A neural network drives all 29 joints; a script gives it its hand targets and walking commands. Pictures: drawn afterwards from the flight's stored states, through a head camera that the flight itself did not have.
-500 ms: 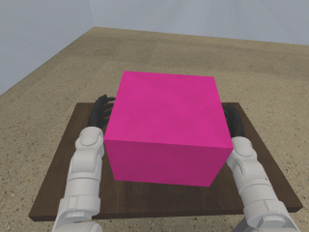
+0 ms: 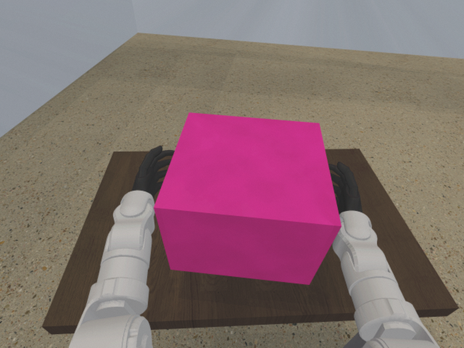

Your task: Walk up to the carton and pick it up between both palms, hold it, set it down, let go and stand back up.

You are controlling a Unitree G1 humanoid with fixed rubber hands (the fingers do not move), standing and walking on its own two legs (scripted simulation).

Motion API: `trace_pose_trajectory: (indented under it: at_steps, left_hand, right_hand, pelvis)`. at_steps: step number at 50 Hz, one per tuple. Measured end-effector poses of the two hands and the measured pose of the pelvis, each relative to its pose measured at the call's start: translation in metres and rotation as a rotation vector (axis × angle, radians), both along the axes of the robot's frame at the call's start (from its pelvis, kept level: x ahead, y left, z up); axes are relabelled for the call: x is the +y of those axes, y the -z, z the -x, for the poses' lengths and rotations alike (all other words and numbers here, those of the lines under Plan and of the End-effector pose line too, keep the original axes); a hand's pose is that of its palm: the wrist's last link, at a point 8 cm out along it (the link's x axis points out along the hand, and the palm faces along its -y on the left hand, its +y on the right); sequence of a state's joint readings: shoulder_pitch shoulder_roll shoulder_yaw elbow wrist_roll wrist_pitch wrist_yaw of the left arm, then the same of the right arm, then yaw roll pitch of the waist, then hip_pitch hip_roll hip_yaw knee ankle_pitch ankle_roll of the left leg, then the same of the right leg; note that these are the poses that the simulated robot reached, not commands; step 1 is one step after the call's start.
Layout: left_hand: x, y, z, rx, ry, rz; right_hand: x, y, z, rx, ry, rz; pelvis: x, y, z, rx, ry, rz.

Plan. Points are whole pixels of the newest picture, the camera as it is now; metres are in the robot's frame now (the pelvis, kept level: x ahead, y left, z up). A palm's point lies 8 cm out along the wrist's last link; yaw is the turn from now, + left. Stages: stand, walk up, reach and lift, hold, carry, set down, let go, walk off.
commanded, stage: set down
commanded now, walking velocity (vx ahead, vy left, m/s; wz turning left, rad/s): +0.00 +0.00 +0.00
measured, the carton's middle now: (246, 194) +0.41 -0.03 +0.06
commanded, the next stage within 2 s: none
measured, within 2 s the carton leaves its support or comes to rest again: rests again in 1.90 s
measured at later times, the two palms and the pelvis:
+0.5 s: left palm (156, 190) +0.41 +0.14 +0.09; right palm (348, 220) +0.33 -0.21 +0.07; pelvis +0.00 +0.01 +0.00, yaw -1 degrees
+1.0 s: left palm (165, 192) +0.43 +0.13 +0.06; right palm (347, 232) +0.32 -0.22 +0.04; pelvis +0.00 +0.00 +0.00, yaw -2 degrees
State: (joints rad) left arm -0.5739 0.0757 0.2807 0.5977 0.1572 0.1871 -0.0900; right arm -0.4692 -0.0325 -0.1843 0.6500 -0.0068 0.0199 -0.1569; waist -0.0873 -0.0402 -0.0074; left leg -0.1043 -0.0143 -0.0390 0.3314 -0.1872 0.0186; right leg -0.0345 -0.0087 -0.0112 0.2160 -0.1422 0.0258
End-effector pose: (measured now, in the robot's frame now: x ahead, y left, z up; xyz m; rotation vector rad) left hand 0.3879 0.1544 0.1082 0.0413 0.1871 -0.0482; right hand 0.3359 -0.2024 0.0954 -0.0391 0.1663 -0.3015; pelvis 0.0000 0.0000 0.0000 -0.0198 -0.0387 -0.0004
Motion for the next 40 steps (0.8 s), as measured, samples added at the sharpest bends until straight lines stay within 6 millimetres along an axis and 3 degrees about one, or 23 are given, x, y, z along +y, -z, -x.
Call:
trace_pose_trajectory:
  at_steps: [15,32,40]
  left_hand:
    - [-0.015,0.014,-0.014,0.036,0.064,-0.007]
    - [-0.011,0.034,-0.023,0.076,0.088,-0.026]
    - [-0.019,0.039,-0.031,0.074,0.116,-0.039]
  right_hand:
    - [-0.011,0.013,0.009,0.035,0.062,0.001]
    - [-0.005,0.040,0.008,0.080,0.079,-0.005]
    - [-0.010,0.048,0.009,0.079,0.107,-0.020]
  pelvis:
    - [0.006,0.000,0.000,0.029,0.022,0.002]
    - [0.008,0.001,-0.002,0.079,0.014,0.002]
    - [0.006,0.001,-0.004,0.119,0.021,0.005]
